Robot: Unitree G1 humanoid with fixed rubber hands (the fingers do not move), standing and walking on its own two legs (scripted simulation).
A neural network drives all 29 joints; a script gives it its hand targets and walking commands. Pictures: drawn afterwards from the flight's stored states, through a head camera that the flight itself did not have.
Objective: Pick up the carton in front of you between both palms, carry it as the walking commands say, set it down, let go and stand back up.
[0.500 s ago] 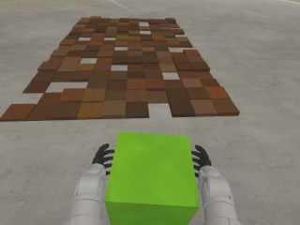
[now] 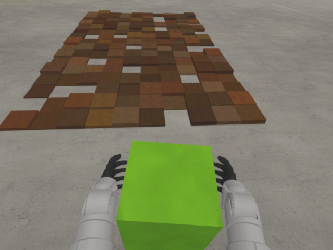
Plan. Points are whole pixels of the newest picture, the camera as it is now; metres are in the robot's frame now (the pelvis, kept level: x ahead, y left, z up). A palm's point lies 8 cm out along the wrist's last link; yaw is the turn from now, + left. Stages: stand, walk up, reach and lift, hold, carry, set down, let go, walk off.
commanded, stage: reach and lift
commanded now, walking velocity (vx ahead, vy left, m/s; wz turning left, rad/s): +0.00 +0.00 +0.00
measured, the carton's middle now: (167, 200) +0.29 +0.00 -0.05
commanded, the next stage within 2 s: hold in 0.38 s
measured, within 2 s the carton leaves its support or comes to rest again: neither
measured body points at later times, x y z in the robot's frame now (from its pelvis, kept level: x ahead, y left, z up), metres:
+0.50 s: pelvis +0.01 +0.00 +0.00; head -0.04 +0.00 +0.45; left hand +0.30 +0.15 +0.04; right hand +0.30 -0.15 +0.04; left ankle +0.01 +0.13 -0.74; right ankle +0.01 -0.13 -0.74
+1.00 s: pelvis +0.01 -0.01 -0.01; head -0.03 -0.01 +0.44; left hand +0.31 +0.15 +0.05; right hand +0.31 -0.16 +0.05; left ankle +0.01 +0.13 -0.74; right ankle +0.01 -0.13 -0.74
